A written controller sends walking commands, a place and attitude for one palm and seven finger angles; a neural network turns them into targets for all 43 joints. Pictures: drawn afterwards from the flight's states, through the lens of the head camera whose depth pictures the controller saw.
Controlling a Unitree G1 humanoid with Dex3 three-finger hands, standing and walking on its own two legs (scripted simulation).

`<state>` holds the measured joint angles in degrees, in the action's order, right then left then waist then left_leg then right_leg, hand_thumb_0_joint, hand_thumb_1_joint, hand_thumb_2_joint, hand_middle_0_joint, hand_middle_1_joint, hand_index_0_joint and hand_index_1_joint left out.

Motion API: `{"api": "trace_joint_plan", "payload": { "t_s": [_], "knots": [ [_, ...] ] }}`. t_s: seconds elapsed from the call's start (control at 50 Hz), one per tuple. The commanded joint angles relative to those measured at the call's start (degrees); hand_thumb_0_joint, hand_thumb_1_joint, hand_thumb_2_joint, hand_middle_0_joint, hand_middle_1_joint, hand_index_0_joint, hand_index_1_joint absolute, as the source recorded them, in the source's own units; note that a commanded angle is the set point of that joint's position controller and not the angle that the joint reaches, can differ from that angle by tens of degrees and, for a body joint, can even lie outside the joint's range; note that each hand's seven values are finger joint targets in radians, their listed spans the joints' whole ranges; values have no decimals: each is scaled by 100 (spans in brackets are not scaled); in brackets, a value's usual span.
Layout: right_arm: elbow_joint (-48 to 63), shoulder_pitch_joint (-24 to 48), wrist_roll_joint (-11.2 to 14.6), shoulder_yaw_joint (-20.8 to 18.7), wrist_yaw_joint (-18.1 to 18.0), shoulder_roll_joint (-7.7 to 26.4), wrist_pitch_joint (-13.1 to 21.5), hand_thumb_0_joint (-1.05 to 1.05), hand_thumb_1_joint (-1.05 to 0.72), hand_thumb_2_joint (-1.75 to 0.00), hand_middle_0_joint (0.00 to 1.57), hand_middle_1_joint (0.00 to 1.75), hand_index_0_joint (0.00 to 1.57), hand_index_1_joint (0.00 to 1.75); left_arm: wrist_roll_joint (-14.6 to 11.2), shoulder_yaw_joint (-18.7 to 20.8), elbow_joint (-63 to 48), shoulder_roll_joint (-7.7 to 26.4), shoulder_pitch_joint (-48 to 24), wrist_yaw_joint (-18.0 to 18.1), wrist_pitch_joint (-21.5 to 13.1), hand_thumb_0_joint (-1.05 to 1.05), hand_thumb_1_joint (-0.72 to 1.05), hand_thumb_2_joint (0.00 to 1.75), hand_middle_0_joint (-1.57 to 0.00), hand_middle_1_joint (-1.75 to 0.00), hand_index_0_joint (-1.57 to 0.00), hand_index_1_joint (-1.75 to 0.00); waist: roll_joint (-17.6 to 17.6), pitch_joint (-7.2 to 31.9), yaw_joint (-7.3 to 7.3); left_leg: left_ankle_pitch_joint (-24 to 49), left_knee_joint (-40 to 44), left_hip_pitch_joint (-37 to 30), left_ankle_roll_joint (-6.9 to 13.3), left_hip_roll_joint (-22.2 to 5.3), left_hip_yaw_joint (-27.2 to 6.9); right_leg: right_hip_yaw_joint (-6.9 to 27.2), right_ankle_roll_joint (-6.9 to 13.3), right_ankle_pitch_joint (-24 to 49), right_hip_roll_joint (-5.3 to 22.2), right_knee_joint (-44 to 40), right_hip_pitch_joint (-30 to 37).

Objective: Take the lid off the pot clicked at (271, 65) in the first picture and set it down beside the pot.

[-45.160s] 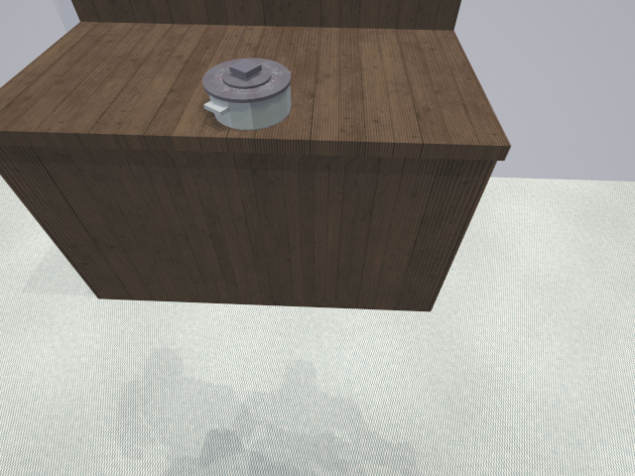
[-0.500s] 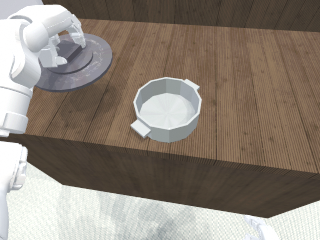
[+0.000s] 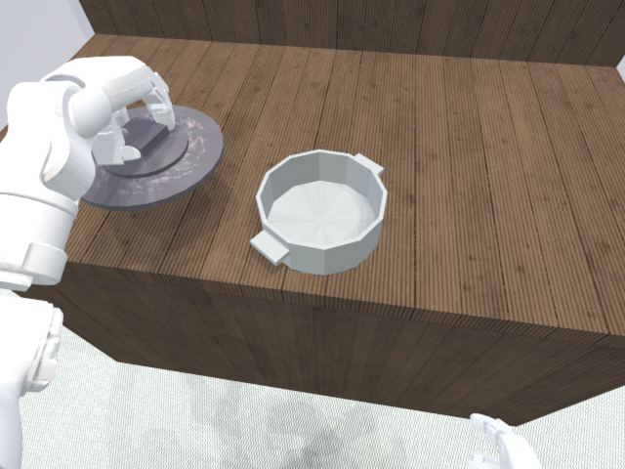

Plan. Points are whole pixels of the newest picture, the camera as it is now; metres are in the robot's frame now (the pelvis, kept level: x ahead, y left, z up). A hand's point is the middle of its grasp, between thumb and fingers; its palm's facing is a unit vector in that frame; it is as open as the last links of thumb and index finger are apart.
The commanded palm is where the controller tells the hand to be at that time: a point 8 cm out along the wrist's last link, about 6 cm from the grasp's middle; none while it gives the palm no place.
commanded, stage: lower the lid onto the table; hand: left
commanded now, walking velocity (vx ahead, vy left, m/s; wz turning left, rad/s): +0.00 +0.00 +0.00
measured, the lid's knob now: (139, 136) +0.47 +0.24 +0.16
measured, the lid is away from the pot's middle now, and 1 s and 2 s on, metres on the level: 0.23 0.22 0.23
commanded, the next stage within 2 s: none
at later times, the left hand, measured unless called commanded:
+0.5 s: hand (136, 152) +0.45 +0.24 +0.15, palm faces -0.37 -0.03 -0.93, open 8.5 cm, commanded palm +0.44 +0.24 +0.23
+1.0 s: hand (146, 175) +0.44 +0.24 +0.12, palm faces -0.41 -0.03 -0.91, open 8.5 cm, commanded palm +0.45 +0.25 +0.20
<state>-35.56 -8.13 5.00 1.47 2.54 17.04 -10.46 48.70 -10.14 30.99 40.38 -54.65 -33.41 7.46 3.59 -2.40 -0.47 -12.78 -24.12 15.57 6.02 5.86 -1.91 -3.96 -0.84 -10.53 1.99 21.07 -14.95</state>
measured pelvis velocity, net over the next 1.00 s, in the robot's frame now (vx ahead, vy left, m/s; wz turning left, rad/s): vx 0.01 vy -0.01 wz -0.01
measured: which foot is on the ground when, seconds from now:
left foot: down 0.00-1.00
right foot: down 0.00-1.00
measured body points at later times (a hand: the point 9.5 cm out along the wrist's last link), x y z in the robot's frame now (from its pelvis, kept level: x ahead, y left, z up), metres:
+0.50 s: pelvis +0.00 -0.01 +0.00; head +0.06 -0.02 +0.44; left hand +0.46 +0.24 +0.20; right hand +0.11 -0.27 -0.13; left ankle -0.01 +0.05 -0.74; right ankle +0.00 -0.14 -0.74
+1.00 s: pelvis +0.01 -0.01 +0.00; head +0.07 -0.01 +0.44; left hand +0.46 +0.24 +0.17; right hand +0.11 -0.27 -0.13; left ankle -0.01 +0.05 -0.74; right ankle +0.00 -0.14 -0.74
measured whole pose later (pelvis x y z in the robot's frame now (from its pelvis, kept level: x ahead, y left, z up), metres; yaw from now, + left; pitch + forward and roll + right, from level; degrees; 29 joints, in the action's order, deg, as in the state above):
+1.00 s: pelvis +0.01 -0.01 +0.00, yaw -1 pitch +6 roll -2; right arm -37.3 -11.0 5.1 1.1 0.9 16.9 -10.0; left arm 48.3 -8.0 40.1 40.4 -48.6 -28.0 -3.1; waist 2.8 -2.1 -2.1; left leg -14.4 -26.0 17.0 5.5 4.7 -1.6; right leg -3.5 -0.8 -11.2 0.8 21.7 -16.1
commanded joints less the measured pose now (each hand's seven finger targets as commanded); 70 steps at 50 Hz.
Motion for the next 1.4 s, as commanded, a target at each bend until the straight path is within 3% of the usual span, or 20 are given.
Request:
{"api": "trace_joint_plan", "payload": {
  "t_s": [0.0,0.02,0.08,0.18,0.24,0.34,0.38,0.42,0.44,0.48,0.54,0.66,0.82,0.92,0.98,1.06,1.1,1.12,1.18,1.38],
  "knots": [
    [557,219,18,-274,-106,831,211,0,-90,-90,20,30,20,30,40,892,-1491,1661,-3936,435,-138,0,32,135,-95,-70,-96,-73,347,2927,-173,2710,20,-1906,-461,-345,-559,41,426,1205,-377,48,426],
    [561,155,-1,-327,-103,899,242,0,-90,-90,20,30,20,30,-24,955,-1583,1758,-3743,483,-146,0,32,135,-95,-70,-96,-73,541,2998,-217,2953,-106,-2018,-495,-337,-606,76,440,1244,-377,56,325],
    [488,66,14,-262,-133,869,274,0,-90,-90,20,30,20,30,46,1308,-877,2124,-3459,487,-248,0,32,135,-95,-70,-96,-73,46,2837,-108,2572,-2,-1592,-400,-318,-481,74,425,1389,-373,80,626],
    [499,34,35,-280,-122,868,228,0,-90,-90,20,30,20,30,67,1084,-704,1904,-3322,499,-377,0,32,135,-95,-70,-96,-73,-17,2653,-132,2435,10,-1354,-356,-312,-425,63,417,1463,-351,124,654],
    [569,39,-33,-324,-69,871,242,0,-90,-90,20,30,20,30,110,1209,-1336,2058,-3384,549,-471,0,32,135,-95,-70,-96,-73,506,3060,-111,3238,-100,-1754,-451,-323,-532,136,419,1585,-380,143,615],
    [596,-52,-13,-314,-45,872,211,0,-90,-90,20,30,20,30,7,1626,-837,2391,-2725,540,-604,0,32,135,-95,-70,-96,-73,35,2913,-83,3074,-132,-1436,-338,-312,-434,151,376,1782,-360,162,773],
    [595,-50,30,-316,-66,860,166,0,-90,-90,20,30,20,30,-38,1383,-519,2080,-2609,511,-588,0,32,135,-95,-70,-96,-73,-147,2613,-131,2649,-90,-1223,-257,-311,-352,113,367,1732,-340,145,708],
    [582,-36,46,-372,-62,908,134,0,-90,-90,20,30,20,30,-84,1060,-846,1810,-2752,528,-588,0,32,135,-95,-70,-96,-73,271,2591,-231,2774,-127,-1456,-311,-332,-413,97,373,1575,-350,103,454],
    [570,-84,11,-368,-61,890,150,0,-90,-90,20,30,20,30,10,1258,-1180,2048,-2969,573,-637,0,32,135,-95,-70,-96,-73,291,2883,-158,2957,-106,-1637,-350,-357,-472,116,369,1530,-377,112,526],
    [535,-79,13,-358,-86,867,166,0,-90,-90,20,30,20,30,13,1165,-1097,1913,-2950,592,-689,0,32,135,-95,-70,-96,-73,398,2861,-199,2880,-146,-1754,-351,-369,-482,93,379,1424,-396,88,410],
    [535,-116,-42,-361,-97,888,211,0,-90,-90,20,30,20,30,-20,1609,-1575,2444,-3075,687,-829,0,32,135,-95,-70,-96,-73,463,3313,-129,3370,-182,-1953,-374,-350,-549,151,379,1679,-404,126,627],
    [393,-194,18,-337,-116,849,168,0,-90,-90,20,30,20,30,-114,1089,-530,1660,-2570,706,-852,0,32,135,-95,-70,-96,-73,6,2494,-224,2818,-116,-1494,-317,-378,-439,58,352,1539,-381,70,342],
    [431,-220,17,-336,-151,915,149,0,-90,-90,20,30,20,30,-58,1373,-699,2159,-2543,878,-963,0,32,135,-95,-70,-96,-73,277,2784,-240,2818,-207,-1546,-332,-360,-435,116,386,1589,-377,137,444],
    [362,-306,18,-332,-196,907,179,0,-90,-90,20,30,20,30,-94,1167,-421,1911,-2564,924,-1054,0,32,135,-95,-70,-96,-73,440,2653,-276,2685,-184,-1581,-373,-381,-454,71,389,1388,-380,92,248],
    [279,-392,40,-311,-243,898,173,0,-90,-90,20,30,20,30,-46,1342,-78,2108,-2631,956,-1140,0,32,135,-95,-70,-96,-73,-20,2574,-201,2231,-95,-1250,-251,-383,-350,84,367,1432,-362,124,456],
    [329,-362,-26,-379,-223,872,213,0,-90,-90,20,30,20,30,23,1164,-763,1889,-2843,1014,-1271,0,32,135,-95,-70,-96,-73,541,3043,-259,3374,-259,-1926,-404,-444,-533,96,366,1589,-391,161,233],
    [269,-459,-15,-356,-217,877,210,0,-90,-90,20,30,20,30,-28,1134,-310,1766,-2474,1024,-1286,0,32,135,-95,-70,-96,-73,454,2816,-270,3292,-263,-1813,-419,-449,-532,62,361,1480,-413,151,121],
    [256,-517,-4,-388,-206,956,210,0,-90,-90,20,30,20,30,-69,1389,-313,2076,-2306,1077,-1317,0,32,135,-95,-70,-96,-73,520,2853,-258,3414,-304,-1832,-432,-467,-535,84,373,1514,-405,156,114],
    [238,-513,2,-357,-214,890,157,0,-90,-90,20,30,20,30,-75,1147,-82,1753,-2397,1056,-1337,0,32,135,-95,-70,-96,-73,181,2697,-277,2986,-224,-1528,-363,-427,-471,65,352,1534,-379,165,178],
    [231,-633,-37,-395,-221,908,165,0,-90,-90,20,30,20,30,81,1411,-252,2073,-2497,1254,-1515,0,32,135,-95,-70,-96,-73,501,3092,-260,3708,-363,-1883,-438,-493,-548,100,347,1683,-407,267,77]
  ]
}}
